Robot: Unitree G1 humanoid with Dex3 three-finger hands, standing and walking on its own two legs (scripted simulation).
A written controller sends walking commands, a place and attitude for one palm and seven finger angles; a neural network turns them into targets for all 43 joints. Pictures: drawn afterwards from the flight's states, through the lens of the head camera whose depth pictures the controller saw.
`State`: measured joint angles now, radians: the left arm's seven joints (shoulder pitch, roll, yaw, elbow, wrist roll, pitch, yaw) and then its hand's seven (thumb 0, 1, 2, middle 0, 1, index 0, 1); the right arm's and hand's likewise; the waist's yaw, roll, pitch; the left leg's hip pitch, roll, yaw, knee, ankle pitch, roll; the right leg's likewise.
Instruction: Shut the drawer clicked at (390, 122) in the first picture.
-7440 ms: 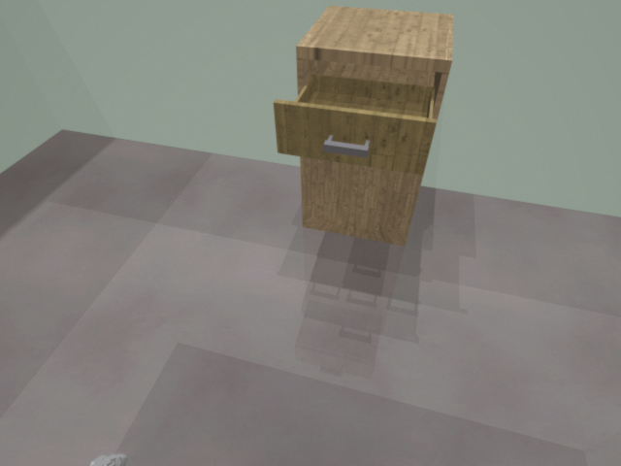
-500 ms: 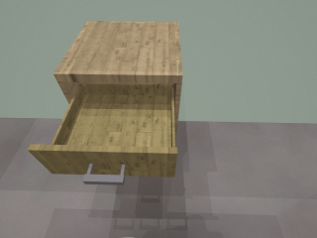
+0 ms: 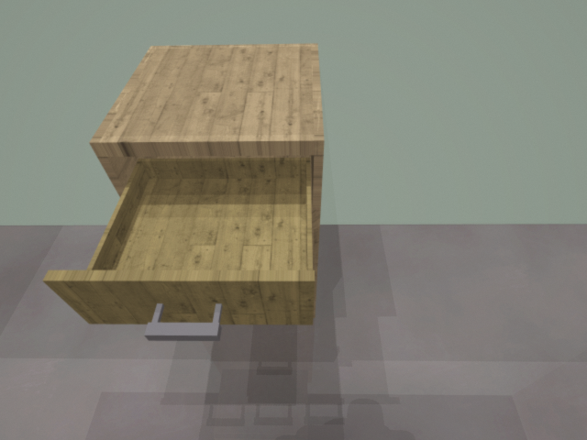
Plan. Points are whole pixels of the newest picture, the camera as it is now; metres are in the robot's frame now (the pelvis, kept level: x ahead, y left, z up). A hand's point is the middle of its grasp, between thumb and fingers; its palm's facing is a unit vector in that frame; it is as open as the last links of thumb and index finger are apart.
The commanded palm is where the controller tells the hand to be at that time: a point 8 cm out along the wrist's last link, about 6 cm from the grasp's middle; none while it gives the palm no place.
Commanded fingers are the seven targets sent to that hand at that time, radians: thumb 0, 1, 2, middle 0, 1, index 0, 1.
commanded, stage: look again from close up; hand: left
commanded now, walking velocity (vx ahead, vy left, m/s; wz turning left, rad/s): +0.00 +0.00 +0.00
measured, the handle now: (186, 320) +0.31 +0.21 -0.08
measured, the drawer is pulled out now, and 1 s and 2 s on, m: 0.30 0.30 0.30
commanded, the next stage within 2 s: shuffle to correct the standing spot in 0.40 s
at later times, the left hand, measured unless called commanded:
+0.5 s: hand out of the picture -0.02 +0.24 -0.18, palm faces +0.03 -0.99 -0.17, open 7.4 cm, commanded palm none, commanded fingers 0.00 0.90 0.90 -0.20 -0.30 -0.20 -0.30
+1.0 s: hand out of the picture +0.06 +0.20 -0.18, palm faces -0.01 -0.98 -0.20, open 7.4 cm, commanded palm none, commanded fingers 0.00 0.90 0.90 -0.20 -0.30 -0.20 -0.30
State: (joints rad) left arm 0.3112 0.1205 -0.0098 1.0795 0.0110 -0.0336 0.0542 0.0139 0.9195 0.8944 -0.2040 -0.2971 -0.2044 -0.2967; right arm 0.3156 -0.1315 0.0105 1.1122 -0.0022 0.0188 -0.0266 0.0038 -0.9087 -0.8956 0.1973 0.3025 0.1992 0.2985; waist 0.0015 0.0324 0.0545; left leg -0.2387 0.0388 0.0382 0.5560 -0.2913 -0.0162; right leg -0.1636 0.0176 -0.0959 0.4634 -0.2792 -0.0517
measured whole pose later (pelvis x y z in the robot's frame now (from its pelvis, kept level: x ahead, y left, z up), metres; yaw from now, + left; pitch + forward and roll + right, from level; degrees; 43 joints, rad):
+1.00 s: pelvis +0.04 +0.02 -0.01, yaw +0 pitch +0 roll +0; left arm 0.30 0.17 0.00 1.05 0.02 -0.01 0.03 0.01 0.91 0.89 -0.20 -0.30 -0.20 -0.30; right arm 0.32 -0.14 -0.02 1.13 -0.01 0.00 -0.03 0.00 -0.91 -0.90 0.20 0.30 0.20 0.30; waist -0.02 0.00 0.00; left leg -0.20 0.02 0.07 0.56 -0.37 0.02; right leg -0.23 -0.01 -0.13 0.56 -0.33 -0.04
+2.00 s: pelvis +0.05 +0.07 +0.00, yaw -3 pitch +4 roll +1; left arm 0.21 0.21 -0.01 0.97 0.02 0.03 0.03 0.01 0.91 0.89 -0.20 -0.30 -0.20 -0.30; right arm 0.28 -0.19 -0.02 1.04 -0.01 0.02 -0.03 0.00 -0.91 -0.90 0.20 0.30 0.20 0.30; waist -0.05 0.02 0.07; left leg -0.33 -0.04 0.12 0.49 -0.25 0.06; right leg -0.26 -0.02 -0.02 0.53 -0.34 -0.01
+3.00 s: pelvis +0.07 +0.01 +0.00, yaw -1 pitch +0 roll +2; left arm 0.31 0.15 -0.02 1.06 0.01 -0.01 0.05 0.01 0.91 0.89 -0.20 -0.30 -0.20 -0.30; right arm 0.24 -0.17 0.01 1.13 0.00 0.01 -0.03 0.00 -0.91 -0.90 0.20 0.30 0.20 0.30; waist 0.00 0.02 0.05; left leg -0.18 0.02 0.03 0.45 -0.27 -0.03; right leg -0.09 0.05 -0.08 0.44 -0.36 -0.08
